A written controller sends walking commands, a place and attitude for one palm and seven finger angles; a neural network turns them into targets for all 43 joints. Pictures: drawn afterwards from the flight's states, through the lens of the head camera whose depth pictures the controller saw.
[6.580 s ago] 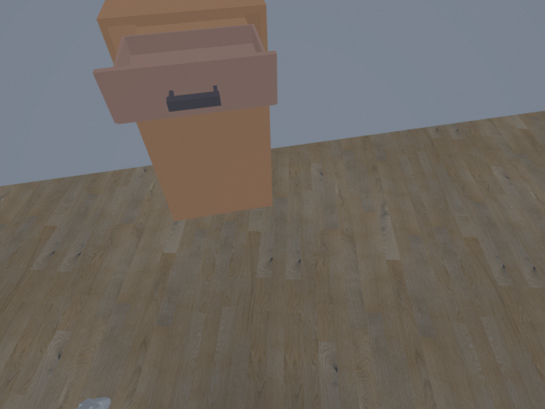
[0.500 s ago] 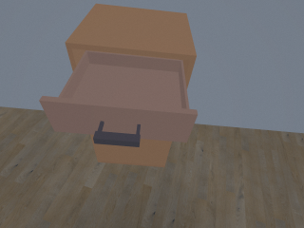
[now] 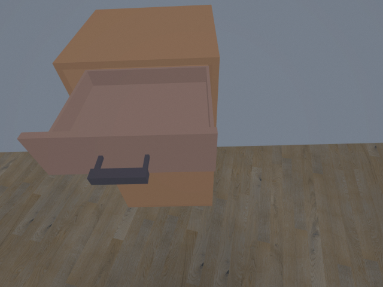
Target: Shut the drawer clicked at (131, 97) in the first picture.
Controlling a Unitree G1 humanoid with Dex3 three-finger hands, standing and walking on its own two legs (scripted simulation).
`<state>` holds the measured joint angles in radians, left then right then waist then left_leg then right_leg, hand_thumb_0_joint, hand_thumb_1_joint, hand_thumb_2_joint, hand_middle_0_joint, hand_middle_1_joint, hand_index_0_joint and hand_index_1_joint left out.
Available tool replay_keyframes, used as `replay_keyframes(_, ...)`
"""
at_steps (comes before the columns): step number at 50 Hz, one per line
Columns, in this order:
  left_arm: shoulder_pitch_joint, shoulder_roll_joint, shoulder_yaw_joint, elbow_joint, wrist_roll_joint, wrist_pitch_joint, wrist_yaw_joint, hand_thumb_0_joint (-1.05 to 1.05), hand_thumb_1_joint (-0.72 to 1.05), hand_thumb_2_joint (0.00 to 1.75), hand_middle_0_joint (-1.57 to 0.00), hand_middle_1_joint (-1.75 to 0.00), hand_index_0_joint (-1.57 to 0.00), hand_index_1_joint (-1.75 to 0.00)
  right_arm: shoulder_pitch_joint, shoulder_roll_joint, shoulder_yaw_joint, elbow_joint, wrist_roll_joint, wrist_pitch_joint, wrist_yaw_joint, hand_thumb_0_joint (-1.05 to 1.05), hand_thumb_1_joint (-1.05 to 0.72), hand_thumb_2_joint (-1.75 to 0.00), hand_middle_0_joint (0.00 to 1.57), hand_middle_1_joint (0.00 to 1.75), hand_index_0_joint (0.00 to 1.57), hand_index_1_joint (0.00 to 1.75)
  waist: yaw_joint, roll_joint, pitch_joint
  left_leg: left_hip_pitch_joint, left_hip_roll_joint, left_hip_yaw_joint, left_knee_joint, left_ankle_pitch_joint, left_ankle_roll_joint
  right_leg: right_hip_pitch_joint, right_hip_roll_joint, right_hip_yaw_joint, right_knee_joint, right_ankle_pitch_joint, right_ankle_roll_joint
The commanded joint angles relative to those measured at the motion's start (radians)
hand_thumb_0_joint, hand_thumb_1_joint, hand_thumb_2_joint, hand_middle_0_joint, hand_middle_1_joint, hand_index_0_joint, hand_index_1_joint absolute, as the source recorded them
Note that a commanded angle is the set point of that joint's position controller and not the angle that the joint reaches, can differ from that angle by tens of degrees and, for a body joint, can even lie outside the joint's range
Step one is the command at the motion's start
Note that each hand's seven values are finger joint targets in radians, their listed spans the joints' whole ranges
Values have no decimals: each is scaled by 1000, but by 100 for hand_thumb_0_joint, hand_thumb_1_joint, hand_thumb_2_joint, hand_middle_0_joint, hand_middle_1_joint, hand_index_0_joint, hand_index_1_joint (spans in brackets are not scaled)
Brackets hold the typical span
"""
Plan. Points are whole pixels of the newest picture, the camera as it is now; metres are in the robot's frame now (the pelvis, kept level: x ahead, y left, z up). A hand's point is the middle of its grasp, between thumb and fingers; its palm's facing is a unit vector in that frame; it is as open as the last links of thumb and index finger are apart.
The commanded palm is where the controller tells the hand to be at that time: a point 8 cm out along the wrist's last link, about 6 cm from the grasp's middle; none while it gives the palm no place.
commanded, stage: come to a stop and stand still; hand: left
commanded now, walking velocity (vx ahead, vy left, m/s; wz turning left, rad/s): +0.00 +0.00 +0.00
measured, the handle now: (121, 167) +0.36 +0.18 +0.05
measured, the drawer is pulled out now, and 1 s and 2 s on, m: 0.28 0.28 0.28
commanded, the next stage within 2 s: look again from close up in 0.36 s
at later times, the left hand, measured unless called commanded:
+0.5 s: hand out of the picture +0.01 +0.16 -0.17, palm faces +0.03 -0.98 -0.19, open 7.3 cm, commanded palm none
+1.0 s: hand out of the picture +0.02 +0.19 -0.17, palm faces +0.03 -0.98 -0.21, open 7.3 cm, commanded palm none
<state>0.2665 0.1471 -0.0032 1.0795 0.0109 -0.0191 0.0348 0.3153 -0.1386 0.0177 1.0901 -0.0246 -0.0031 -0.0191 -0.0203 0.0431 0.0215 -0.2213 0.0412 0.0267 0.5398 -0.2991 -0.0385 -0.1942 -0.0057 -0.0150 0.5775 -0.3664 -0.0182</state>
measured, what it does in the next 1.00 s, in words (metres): stands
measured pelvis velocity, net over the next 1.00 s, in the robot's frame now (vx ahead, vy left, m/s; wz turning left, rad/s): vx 0.02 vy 0.01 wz -0.01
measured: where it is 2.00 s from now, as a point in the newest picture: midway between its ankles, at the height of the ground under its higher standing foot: outside the picture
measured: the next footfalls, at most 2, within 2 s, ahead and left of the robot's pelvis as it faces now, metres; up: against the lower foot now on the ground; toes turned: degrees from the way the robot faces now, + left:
none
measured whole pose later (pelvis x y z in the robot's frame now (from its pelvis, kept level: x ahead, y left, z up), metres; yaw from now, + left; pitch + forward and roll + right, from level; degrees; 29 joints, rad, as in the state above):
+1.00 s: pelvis +0.02 +0.01 +0.01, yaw +0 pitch -1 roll +1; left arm 0.27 0.16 0.00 1.11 0.01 -0.01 0.03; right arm 0.25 -0.15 0.01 1.15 -0.02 -0.01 -0.03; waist 0.01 -0.01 0.04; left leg -0.15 0.03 0.04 0.43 -0.27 -0.03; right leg -0.12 -0.02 -0.01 0.47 -0.33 0.00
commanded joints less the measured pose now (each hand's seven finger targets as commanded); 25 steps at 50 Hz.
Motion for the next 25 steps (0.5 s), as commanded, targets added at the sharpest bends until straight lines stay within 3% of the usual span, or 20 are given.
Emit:
replay_keyframes(1, 64, 116, 21, -24, -2, -17, 4, 0, 90, 90, -20, -30, -20, -30, 37, -77, -20, -21, 10, -20, -7, 0, -90, -90, 20, 30, 20, 30, 10, -105, 55, 23, 33, -18, -95, 194, 44, -42, -90, 81, -161, 300, -29)
replay_keyframes(10, 79, 139, 28, -10, -1, -21, 7, 0, 90, 90, -20, -30, -20, -30, -3, -95, -21, 0, 12, -20, -11, 0, -90, -90, 20, 30, 20, 30, 19, -78, -5, 69, 40, -3, -93, 266, 34, 42, -104, 76, -150, 532, -24)
replay_keyframes(13, 77, 138, 28, -6, 1, -18, 8, 0, 90, 90, -20, -30, -20, -30, -17, -97, -23, 3, 13, -16, -13, 0, -90, -90, 20, 30, 20, 30, 17, -79, 16, 75, 42, 2, -100, 259, 32, 32, -102, 76, -159, 537, -22)
replay_keyframes(16, 77, 135, 28, -3, 1, -15, 6, 0, 90, 90, -20, -30, -20, -30, -31, -94, -22, 7, 14, -13, -14, 0, -90, -90, 20, 30, 20, 30, 19, -65, 41, 84, 45, 2, -122, 236, 32, 11, -93, 77, -180, 465, -21)
replay_keyframes(25, 83, 133, 24, 6, 1, -13, 4, 0, 90, 90, -20, -30, -20, -30, -41, -106, -22, 9, 13, -15, -15, 0, -90, -90, 20, 30, 20, 30, 22, -61, 31, 92, 49, -12, -131, 245, 36, 15, -96, 77, -196, 427, -17)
